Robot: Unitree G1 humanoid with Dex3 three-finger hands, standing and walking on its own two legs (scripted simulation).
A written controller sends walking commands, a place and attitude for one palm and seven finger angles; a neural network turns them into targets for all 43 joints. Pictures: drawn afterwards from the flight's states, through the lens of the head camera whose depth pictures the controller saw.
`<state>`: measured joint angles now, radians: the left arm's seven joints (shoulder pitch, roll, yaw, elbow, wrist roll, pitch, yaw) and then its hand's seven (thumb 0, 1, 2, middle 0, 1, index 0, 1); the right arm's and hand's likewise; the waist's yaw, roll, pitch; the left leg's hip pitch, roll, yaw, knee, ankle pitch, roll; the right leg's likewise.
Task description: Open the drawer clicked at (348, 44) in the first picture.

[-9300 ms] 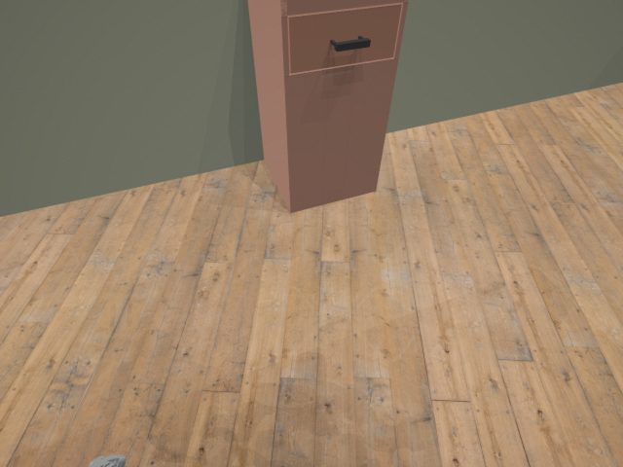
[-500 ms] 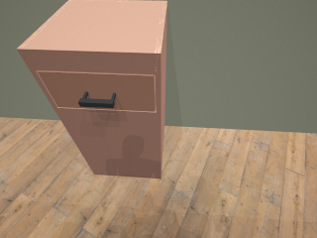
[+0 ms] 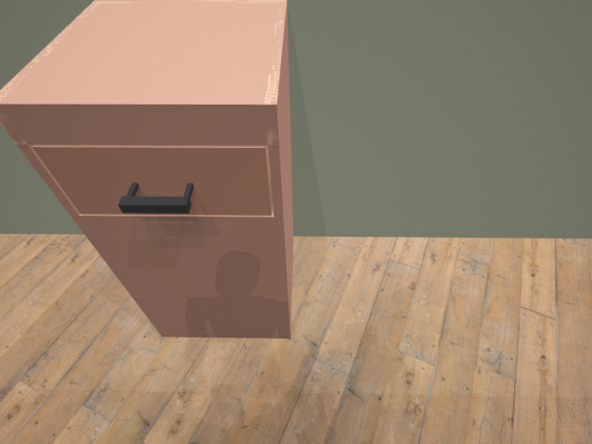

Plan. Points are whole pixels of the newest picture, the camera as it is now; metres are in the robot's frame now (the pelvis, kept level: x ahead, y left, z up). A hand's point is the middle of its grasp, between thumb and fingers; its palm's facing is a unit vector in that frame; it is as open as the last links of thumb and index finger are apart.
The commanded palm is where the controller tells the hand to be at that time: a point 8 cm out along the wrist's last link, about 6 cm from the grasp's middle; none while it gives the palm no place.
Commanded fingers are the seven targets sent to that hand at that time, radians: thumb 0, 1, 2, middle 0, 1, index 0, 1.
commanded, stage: come to a stop and stand still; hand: left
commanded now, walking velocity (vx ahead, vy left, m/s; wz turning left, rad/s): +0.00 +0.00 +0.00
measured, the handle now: (158, 196) +0.53 +0.28 -0.01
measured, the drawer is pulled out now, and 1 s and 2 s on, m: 0.00 0.00 0.00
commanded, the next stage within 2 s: look again from close up in 0.08 s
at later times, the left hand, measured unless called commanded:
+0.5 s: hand out of the picture -0.04 +0.21 -0.18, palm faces +0.01 -0.98 -0.18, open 7.3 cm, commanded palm none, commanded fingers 0.00 0.90 0.90 -0.20 -0.30 -0.20 -0.30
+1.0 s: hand out of the picture -0.07 +0.20 -0.18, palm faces +0.07 -0.99 -0.15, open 7.4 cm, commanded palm none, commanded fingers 0.00 0.90 0.90 -0.20 -0.30 -0.20 -0.30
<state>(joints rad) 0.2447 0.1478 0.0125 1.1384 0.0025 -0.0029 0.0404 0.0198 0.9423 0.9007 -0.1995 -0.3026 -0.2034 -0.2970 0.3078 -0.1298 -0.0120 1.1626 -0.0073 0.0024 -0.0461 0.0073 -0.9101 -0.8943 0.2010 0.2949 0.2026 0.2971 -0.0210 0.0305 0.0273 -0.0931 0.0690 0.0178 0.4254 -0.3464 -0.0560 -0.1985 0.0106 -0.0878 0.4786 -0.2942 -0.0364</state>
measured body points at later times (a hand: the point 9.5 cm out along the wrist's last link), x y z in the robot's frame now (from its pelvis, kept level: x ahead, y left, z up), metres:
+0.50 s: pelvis -0.04 +0.04 +0.00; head -0.05 +0.04 +0.45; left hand -0.04 +0.26 -0.16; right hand -0.01 -0.20 -0.15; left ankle -0.05 +0.14 -0.74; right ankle -0.03 -0.09 -0.74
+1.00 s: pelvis -0.03 +0.05 -0.01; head -0.04 +0.04 +0.44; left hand -0.07 +0.25 -0.17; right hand -0.08 -0.17 -0.17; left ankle -0.05 +0.14 -0.74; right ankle -0.03 -0.09 -0.74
